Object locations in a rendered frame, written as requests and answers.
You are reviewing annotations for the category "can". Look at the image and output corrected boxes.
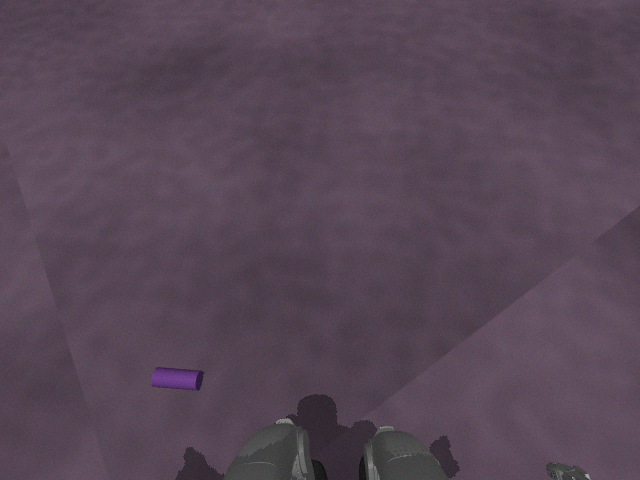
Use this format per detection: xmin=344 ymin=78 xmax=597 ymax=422
xmin=151 ymin=367 xmax=203 ymax=390

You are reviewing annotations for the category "right robot hand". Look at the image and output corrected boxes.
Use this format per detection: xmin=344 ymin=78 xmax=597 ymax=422
xmin=546 ymin=462 xmax=590 ymax=480

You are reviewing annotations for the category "left robot foot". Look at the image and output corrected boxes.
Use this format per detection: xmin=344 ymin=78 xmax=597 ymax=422
xmin=311 ymin=460 xmax=328 ymax=480

